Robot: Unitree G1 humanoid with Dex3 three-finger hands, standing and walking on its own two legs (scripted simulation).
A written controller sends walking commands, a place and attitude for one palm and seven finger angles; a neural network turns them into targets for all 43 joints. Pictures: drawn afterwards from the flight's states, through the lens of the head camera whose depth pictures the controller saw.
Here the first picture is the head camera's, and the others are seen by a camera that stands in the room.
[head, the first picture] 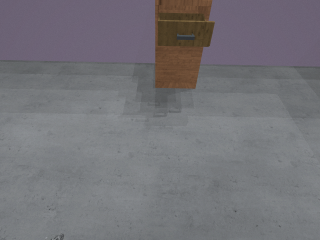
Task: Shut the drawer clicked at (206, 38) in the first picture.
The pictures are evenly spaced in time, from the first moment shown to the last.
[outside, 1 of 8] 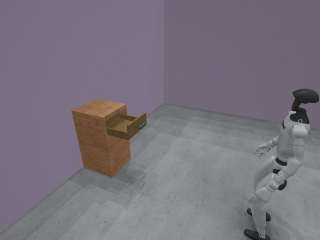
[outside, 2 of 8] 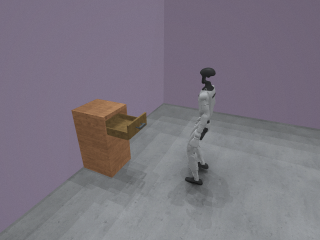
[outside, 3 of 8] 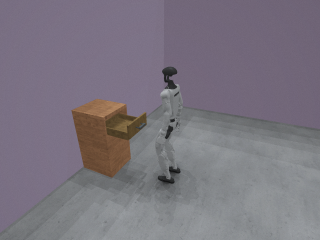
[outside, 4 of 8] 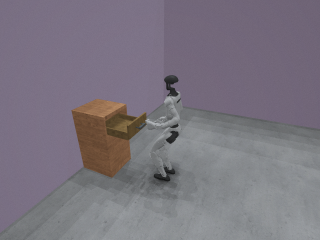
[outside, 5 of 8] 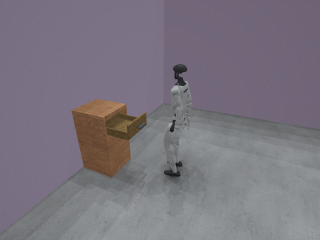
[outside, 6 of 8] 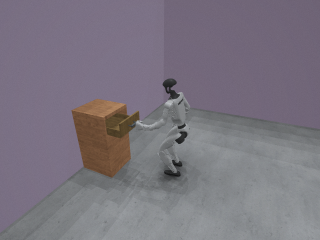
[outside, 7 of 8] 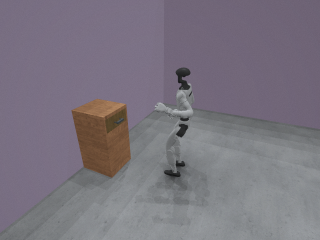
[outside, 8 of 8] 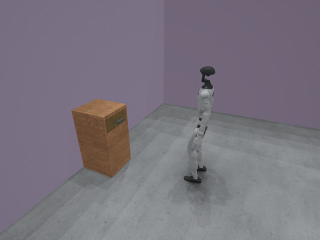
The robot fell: no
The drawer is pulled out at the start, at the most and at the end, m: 0.29 0.29 0.00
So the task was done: yes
